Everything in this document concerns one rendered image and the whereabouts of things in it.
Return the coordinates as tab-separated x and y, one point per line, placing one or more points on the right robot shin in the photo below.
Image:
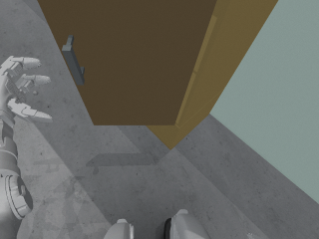
182	211

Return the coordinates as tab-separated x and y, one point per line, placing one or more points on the robot shin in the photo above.
122	221
182	211

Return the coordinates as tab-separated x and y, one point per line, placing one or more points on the left robot shin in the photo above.
122	221

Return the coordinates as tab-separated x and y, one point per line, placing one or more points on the robot left hand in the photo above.
11	68

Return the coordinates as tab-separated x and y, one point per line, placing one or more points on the handle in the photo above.
71	59

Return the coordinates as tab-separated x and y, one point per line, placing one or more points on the robot left forearm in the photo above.
8	147

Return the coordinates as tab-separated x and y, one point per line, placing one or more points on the robot left upper arm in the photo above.
15	203

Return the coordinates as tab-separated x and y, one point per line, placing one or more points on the cupboard door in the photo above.
138	55

